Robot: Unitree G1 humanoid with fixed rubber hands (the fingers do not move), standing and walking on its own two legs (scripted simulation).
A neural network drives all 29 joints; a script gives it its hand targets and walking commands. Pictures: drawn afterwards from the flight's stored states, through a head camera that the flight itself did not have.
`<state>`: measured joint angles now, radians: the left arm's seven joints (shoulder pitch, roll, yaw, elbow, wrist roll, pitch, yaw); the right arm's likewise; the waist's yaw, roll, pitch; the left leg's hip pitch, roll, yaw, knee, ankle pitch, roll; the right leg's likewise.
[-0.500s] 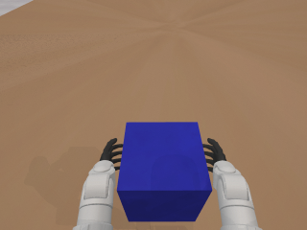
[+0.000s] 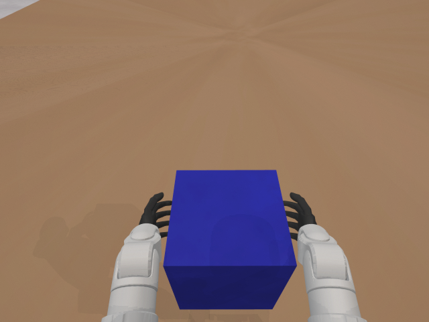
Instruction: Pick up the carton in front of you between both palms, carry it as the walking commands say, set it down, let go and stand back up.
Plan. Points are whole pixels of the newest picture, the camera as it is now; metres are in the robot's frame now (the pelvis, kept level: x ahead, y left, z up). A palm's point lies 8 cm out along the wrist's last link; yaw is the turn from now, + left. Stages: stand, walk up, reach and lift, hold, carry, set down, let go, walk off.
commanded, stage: carry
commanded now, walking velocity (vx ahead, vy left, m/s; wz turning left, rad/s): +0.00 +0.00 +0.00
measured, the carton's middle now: (226, 242) +0.31 +0.00 -0.04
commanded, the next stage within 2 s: hold in 0.20 s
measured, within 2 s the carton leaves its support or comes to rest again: neither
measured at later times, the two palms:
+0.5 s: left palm (168, 229) +0.29 +0.11 +0.05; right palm (332, 254) +0.24 -0.18 +0.05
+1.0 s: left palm (151, 223) +0.30 +0.15 +0.05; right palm (314, 246) +0.25 -0.15 +0.06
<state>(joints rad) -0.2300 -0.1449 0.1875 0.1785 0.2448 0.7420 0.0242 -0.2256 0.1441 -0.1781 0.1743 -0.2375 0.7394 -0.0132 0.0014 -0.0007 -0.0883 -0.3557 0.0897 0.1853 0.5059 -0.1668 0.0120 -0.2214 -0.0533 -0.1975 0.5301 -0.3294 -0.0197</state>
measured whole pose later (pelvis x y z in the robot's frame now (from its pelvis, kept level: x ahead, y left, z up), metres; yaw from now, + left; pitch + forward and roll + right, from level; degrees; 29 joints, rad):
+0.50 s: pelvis -0.02 +0.01 +0.01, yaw -8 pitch -7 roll +0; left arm -0.25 -0.15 0.19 0.21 0.28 0.72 0.02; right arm -0.23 0.15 -0.20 0.22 -0.25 0.69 0.00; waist -0.01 -0.02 0.07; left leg -0.12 0.04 0.05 0.38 -0.13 -0.01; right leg -0.04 0.00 -0.04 0.40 -0.23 -0.02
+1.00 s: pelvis -0.02 +0.05 +0.01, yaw -10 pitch -9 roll +0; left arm -0.31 -0.17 0.26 0.28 0.32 0.73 0.00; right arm -0.33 0.17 -0.29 0.34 -0.32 0.68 0.04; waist 0.00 -0.04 0.05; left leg -0.10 -0.01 0.08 0.40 -0.14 0.04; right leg -0.04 -0.02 0.03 0.42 -0.23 0.00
